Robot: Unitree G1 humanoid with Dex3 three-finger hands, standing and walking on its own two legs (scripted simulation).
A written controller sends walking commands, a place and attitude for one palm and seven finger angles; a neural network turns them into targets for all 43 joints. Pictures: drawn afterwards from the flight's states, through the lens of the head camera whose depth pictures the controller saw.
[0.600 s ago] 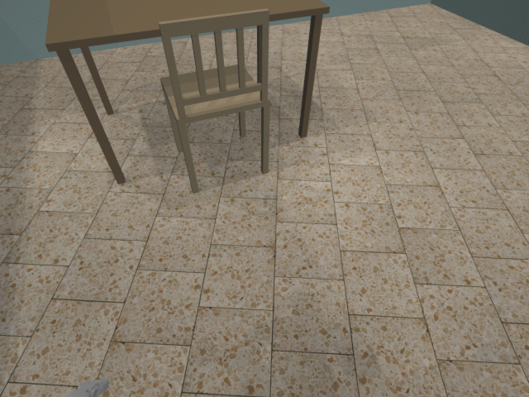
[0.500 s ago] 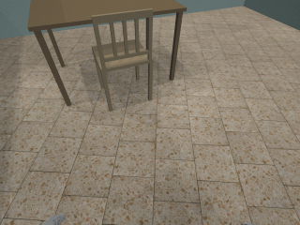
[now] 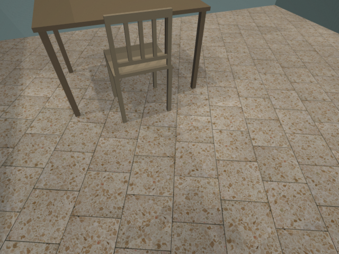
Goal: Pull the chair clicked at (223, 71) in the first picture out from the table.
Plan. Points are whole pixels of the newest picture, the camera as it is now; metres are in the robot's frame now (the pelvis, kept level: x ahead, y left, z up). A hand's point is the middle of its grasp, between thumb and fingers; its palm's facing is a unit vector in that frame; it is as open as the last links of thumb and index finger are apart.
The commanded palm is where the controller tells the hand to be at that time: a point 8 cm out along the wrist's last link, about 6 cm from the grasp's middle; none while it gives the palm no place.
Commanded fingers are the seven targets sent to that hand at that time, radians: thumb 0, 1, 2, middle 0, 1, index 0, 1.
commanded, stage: stand and wait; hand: left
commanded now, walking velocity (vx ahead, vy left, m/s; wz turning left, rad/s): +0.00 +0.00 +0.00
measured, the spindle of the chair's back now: (141, 40) +1.31 +0.26 -0.11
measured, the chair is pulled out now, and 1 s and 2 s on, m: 0.00 0.00 0.00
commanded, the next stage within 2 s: look at it before walking up in 0.38 s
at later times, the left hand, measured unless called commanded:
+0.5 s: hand out of the picture +0.07 +0.24 -0.15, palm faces -0.03 -0.95 -0.32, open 7.4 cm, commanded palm none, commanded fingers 0.00 0.90 0.90 -0.20 -0.30 -0.20 -0.30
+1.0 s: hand out of the picture +0.08 +0.24 -0.15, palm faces -0.03 -0.94 -0.33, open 7.4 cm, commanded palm none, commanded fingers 0.00 0.90 0.90 -0.20 -0.30 -0.20 -0.30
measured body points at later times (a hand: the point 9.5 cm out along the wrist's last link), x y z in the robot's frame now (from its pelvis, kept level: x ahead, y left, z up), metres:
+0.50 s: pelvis -0.01 +0.00 +0.00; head -0.01 +0.00 +0.45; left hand +0.07 +0.29 -0.13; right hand +0.06 -0.30 -0.13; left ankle +0.00 +0.12 -0.74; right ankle +0.00 -0.12 -0.74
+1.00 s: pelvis +0.00 +0.00 +0.00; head +0.01 +0.00 +0.45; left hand +0.08 +0.29 -0.13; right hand +0.08 -0.30 -0.13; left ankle +0.00 +0.12 -0.74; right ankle +0.00 -0.12 -0.74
